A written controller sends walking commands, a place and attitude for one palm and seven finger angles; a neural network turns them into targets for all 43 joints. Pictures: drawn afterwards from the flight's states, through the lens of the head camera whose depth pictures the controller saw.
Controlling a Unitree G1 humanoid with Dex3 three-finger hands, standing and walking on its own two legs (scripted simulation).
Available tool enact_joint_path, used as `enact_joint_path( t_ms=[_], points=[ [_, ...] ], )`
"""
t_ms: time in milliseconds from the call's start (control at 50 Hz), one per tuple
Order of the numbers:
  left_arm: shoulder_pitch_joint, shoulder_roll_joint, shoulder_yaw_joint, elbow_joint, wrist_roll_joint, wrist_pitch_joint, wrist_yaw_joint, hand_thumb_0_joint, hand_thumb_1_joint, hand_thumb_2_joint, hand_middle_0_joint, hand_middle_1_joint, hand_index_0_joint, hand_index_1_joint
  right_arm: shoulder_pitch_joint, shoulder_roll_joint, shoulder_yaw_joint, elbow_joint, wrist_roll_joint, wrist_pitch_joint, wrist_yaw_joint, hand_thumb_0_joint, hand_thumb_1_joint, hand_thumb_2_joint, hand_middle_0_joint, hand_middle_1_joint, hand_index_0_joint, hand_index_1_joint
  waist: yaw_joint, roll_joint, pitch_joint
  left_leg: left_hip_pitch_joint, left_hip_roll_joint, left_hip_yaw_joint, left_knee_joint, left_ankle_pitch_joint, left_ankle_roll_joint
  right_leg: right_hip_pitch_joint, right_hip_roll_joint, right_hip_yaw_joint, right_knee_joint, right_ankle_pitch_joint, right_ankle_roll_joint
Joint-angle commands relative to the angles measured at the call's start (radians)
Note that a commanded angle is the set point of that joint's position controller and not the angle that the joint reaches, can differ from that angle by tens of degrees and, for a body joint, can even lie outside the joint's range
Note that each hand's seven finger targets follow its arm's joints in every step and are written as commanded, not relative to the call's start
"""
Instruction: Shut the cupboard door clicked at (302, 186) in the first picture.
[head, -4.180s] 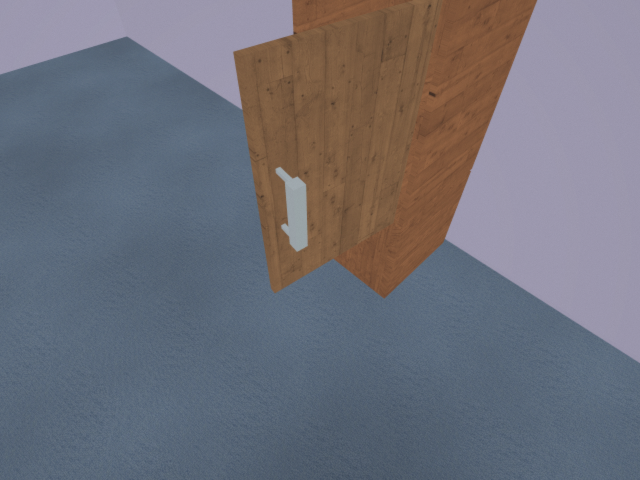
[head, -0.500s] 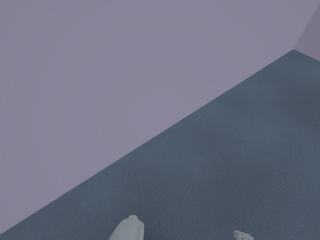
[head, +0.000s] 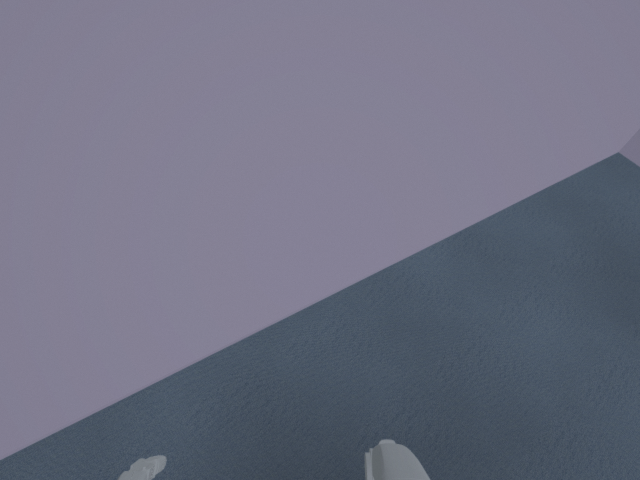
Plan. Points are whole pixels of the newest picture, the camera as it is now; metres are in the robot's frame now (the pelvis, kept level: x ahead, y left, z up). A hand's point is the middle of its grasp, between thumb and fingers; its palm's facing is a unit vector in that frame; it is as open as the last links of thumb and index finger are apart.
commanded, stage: turn to face it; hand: left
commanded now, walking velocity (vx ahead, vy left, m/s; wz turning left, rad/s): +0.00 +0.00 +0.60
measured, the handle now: out of the picture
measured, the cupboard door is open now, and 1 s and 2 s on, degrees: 82 82 82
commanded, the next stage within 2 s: none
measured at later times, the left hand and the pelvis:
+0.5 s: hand out of the picture +0.07 +0.13 -0.15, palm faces +0.34 -0.90 -0.26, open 7.4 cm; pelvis +0.05 -0.08 +0.00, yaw +21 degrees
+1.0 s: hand out of the picture -0.03 +0.17 -0.17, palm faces +0.62 -0.74 -0.26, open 7.4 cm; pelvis +0.04 -0.06 +0.00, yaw +38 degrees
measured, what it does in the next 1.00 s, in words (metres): steps on the spot, turning left: right foot, then left foot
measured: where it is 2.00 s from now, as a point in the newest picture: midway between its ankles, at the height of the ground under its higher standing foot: outside the picture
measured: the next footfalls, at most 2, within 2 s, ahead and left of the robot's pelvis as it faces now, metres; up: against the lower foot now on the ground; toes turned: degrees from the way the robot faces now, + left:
right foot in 0.20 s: +0.10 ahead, -0.15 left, +0.00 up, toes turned +8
left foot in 0.74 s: +0.01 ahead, +0.06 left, +0.00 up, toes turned +36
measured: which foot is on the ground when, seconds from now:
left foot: down 0.00-0.22, up 0.24-0.72, down 0.74-1.00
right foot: up 0.00-0.18, down 0.20-0.72, up 0.74-1.00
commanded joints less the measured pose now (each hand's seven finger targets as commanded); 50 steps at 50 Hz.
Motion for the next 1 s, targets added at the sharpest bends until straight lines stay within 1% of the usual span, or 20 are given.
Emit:
enact_joint_path(
  t_ms=[0,60,120,160,180,200,220,260,320,460,600,660,680,700,720,740,780,820,880,980],
  points=[
    [-0.042,0.043,-0.003,-0.091,-0.006,-0.014,-0.005,0.000,0.900,0.900,-0.200,-0.300,-0.200,-0.300,0.091,-0.186,-0.045,-0.050,-0.009,-0.005,-0.007,0.000,-0.900,-0.900,0.200,0.300,0.200,0.300,-0.008,0.164,-0.079,0.148,0.245,-0.228,-0.006,0.867,0.018,0.001,0.032,-0.049,-0.122,-0.053,0.002],
    [-0.097,0.056,-0.008,-0.124,-0.012,-0.020,-0.003,0.000,0.900,0.900,-0.200,-0.300,-0.200,-0.300,0.091,-0.198,-0.054,-0.060,-0.013,0.005,-0.008,0.000,-0.900,-0.900,0.200,0.300,0.200,0.300,-0.019,0.182,-0.086,0.158,0.257,-0.291,0.016,0.871,0.042,0.067,0.048,-0.039,-0.265,-0.105,-0.015],
    [-0.059,0.074,-0.008,-0.131,-0.017,-0.026,0.001,0.000,0.900,0.900,-0.200,-0.300,-0.200,-0.300,0.038,-0.212,-0.064,-0.087,-0.012,0.014,-0.009,0.000,-0.900,-0.900,0.200,0.300,0.200,0.300,0.002,0.190,-0.095,0.097,0.248,-0.331,0.052,0.796,0.032,0.230,0.060,-0.027,-0.453,-0.082,-0.039],
    [0.043,0.111,0.002,-0.109,-0.016,-0.042,0.004,0.000,0.900,0.900,-0.200,-0.300,-0.200,-0.300,-0.002,-0.205,-0.066,-0.105,0.005,0.011,-0.004,0.000,-0.900,-0.900,0.200,0.300,0.200,0.300,0.057,0.096,-0.150,-0.055,0.189,-0.298,0.144,0.569,-0.038,0.536,0.007,0.003,-0.713,0.218,-0.058],
    [0.097,0.192,0.018,-0.094,-0.008,-0.051,0.015,0.000,0.900,0.900,-0.200,-0.300,-0.200,-0.300,0.032,-0.153,-0.064,-0.113,0.019,0.004,0.004,0.000,-0.900,-0.900,0.200,0.300,0.200,0.300,0.065,-0.142,-0.232,-0.275,0.085,-0.173,0.340,0.137,-0.103,0.816,-0.232,0.207,-0.698,0.568,-0.139],
    [0.148,0.235,0.022,-0.092,0.000,-0.049,0.020,0.000,0.900,0.900,-0.200,-0.300,-0.200,-0.300,0.049,-0.157,-0.072,-0.136,0.016,0.010,-0.001,0.000,-0.900,-0.900,0.200,0.300,0.200,0.300,0.072,-0.263,-0.293,-0.349,-0.018,-0.010,0.610,-0.452,-0.158,0.834,-0.482,0.360,-0.656,0.886,-0.272],
    [0.141,0.202,0.014,-0.099,-0.001,-0.044,0.023,0.000,0.900,0.900,-0.200,-0.300,-0.200,-0.300,0.018,-0.184,-0.073,-0.147,0.004,0.022,0.002,0.000,-0.900,-0.900,0.200,0.300,0.200,0.300,0.069,-0.187,-0.224,-0.326,0.041,-0.022,0.742,-0.422,-0.148,0.698,-0.460,0.269,-0.658,0.882,-0.318],
    [0.043,0.123,-0.005,-0.120,-0.007,-0.041,0.025,0.000,0.900,0.900,-0.200,-0.300,-0.200,-0.300,-0.035,-0.155,-0.067,-0.124,0.002,0.053,0.020,0.000,-0.900,-0.900,0.200,0.300,0.200,0.300,0.015,-0.158,-0.112,-0.355,0.094,-0.008,0.840,-0.278,-0.167,0.569,-0.323,0.111,-0.695,0.777,-0.263],
    [0.030,0.104,-0.008,-0.133,-0.007,-0.045,0.019,0.000,0.900,0.900,-0.200,-0.300,-0.200,-0.300,-0.086,-0.127,-0.058,-0.138,-0.002,0.077,0.044,0.000,-0.900,-0.900,0.200,0.300,0.200,0.300,-0.007,-0.117,-0.048,-0.328,0.112,0.037,0.810,-0.151,-0.175,0.454,-0.250,-0.056,-0.740,0.640,-0.190],
    [0.123,0.130,0.005,-0.115,0.001,-0.048,0.011,0.000,0.900,0.900,-0.200,-0.300,-0.200,-0.300,-0.206,-0.136,-0.056,-0.183,-0.004,0.091,0.056,0.000,-0.900,-0.900,0.200,0.300,0.200,0.300,0.028,-0.140,-0.068,-0.339,0.127,0.080,0.640,-0.140,-0.185,0.544,-0.279,-0.115,-0.739,0.571,-0.208],
    [0.168,0.171,0.022,-0.096,0.016,-0.038,0.005,0.000,0.900,0.900,-0.200,-0.300,-0.200,-0.300,-0.314,-0.134,-0.041,-0.241,0.000,0.071,0.063,0.000,-0.900,-0.900,0.200,0.300,0.200,0.300,0.064,-0.171,-0.080,-0.231,0.122,0.140,0.350,-0.200,-0.153,0.567,-0.335,-0.144,-0.673,0.533,-0.226],
    [0.147,0.206,0.035,-0.097,0.008,-0.035,-0.004,0.000,0.900,0.900,-0.200,-0.300,-0.200,-0.300,-0.230,-0.165,-0.048,-0.232,-0.002,0.057,0.061,0.000,-0.900,-0.900,0.200,0.300,0.200,0.300,0.016,-0.122,-0.135,-0.038,0.100,0.169,0.125,-0.056,-0.131,0.505,-0.331,-0.221,-0.542,0.468,-0.172],
    [0.139,0.196,0.034,-0.103,0.001,-0.032,-0.008,0.000,0.900,0.900,-0.200,-0.300,-0.200,-0.300,-0.154,-0.209,-0.060,-0.210,-0.006,0.048,0.061,0.000,-0.900,-0.900,0.200,0.300,0.200,0.300,-0.029,-0.029,-0.182,0.133,0.131,0.121,-0.007,0.096,-0.111,0.402,-0.301,-0.256,-0.387,0.371,-0.121],
    [0.122,0.139,0.020,-0.130,-0.007,-0.027,-0.017,0.000,0.900,0.900,-0.200,-0.300,-0.200,-0.300,-0.095,-0.333,-0.091,-0.203,-0.015,0.040,0.055,0.000,-0.900,-0.900,0.200,0.300,0.200,0.300,-0.066,0.270,-0.205,0.309,0.396,-0.226,-0.063,0.384,-0.006,0.112,-0.145,-0.277,-0.145,-0.187,-0.036],
    [0.053,0.122,0.004,-0.176,-0.002,-0.014,-0.012,0.000,0.900,0.900,-0.200,-0.300,-0.200,-0.300,-0.036,-0.392,-0.101,-0.192,-0.009,0.047,0.043,0.000,-0.900,-0.900,0.200,0.300,0.200,0.300,-0.089,0.315,-0.194,0.291,0.533,-0.388,-0.061,0.711,0.124,-0.022,-0.073,-0.164,0.007,-0.429,-0.013],
    [0.036,0.147,0.008,-0.186,0.004,-0.004,-0.010,0.000,0.900,0.900,-0.200,-0.300,-0.200,-0.300,-0.050,-0.377,-0.092,-0.186,-0.011,0.050,0.038,0.000,-0.900,-0.900,0.200,0.300,0.200,0.300,-0.070,0.165,-0.175,0.241,0.544,-0.299,-0.051,0.634,0.157,-0.017,-0.095,-0.086,0.066,-0.386,-0.026],
    [0.048,0.135,0.019,-0.139,0.005,0.006,-0.010,0.000,0.900,0.900,-0.200,-0.300,-0.200,-0.300,-0.174,-0.320,-0.080,-0.219,-0.013,0.040,0.022,0.000,-0.900,-0.900,0.200,0.300,0.200,0.300,-0.016,0.208,-0.107,0.125,0.401,-0.231,-0.077,0.468,0.095,-0.010,-0.082,-0.055,0.092,-0.247,-0.014],
    [0.079,0.140,0.020,-0.115,0.006,0.009,-0.020,0.000,0.900,0.900,-0.200,-0.300,-0.200,-0.300,-0.220,-0.286,-0.066,-0.227,-0.010,0.032,0.019,0.000,-0.900,-0.900,0.200,0.300,0.200,0.300,0.014,0.175,-0.079,0.083,0.330,-0.152,-0.088,0.461,0.050,0.014,-0.067,-0.047,0.095,-0.150,-0.005],
    [0.095,0.127,0.016,-0.110,0.001,0.007,-0.019,0.000,0.900,0.900,-0.200,-0.300,-0.200,-0.300,-0.193,-0.282,-0.065,-0.213,-0.006,0.025,0.019,0.000,-0.900,-0.900,0.200,0.300,0.200,0.300,0.025,0.139,-0.110,0.123,0.297,-0.133,-0.069,0.522,0.047,0.042,-0.046,-0.052,0.034,-0.124,0.005],
    [0.019,0.105,0.009,-0.147,-0.004,0.005,-0.015,0.000,0.900,0.900,-0.200,-0.300,-0.200,-0.300,-0.167,-0.283,-0.076,-0.202,-0.015,0.032,0.024,0.000,-0.900,-0.900,0.200,0.300,0.200,0.300,0.004,0.177,-0.089,0.068,0.290,-0.197,-0.070,0.410,0.062,0.127,-0.013,-0.064,-0.178,-0.165,0.002]
  ],
)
